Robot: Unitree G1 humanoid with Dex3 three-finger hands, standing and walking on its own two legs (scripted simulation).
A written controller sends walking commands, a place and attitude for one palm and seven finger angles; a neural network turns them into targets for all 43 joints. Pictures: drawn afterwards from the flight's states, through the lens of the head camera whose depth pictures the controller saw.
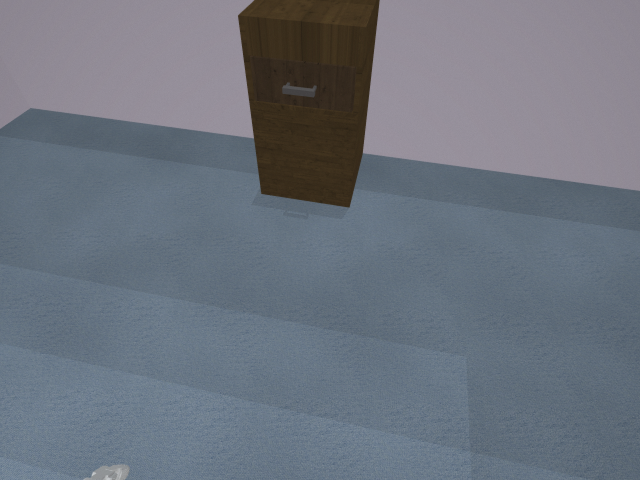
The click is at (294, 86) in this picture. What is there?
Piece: drawer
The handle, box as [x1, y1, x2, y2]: [282, 82, 316, 96]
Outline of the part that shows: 282,87 282,93 313,96 316,86 314,85 312,89 290,86 288,82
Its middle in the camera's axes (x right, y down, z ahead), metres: -0.08 -0.55 +1.42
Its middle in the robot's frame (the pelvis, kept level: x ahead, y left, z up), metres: +1.42 +0.14 -0.19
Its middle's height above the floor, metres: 0.58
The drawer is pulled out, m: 0.00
